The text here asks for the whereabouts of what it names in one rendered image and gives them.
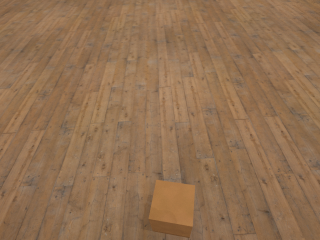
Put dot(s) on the carton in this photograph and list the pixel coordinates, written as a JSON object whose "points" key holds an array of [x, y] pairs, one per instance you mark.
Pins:
{"points": [[172, 208]]}

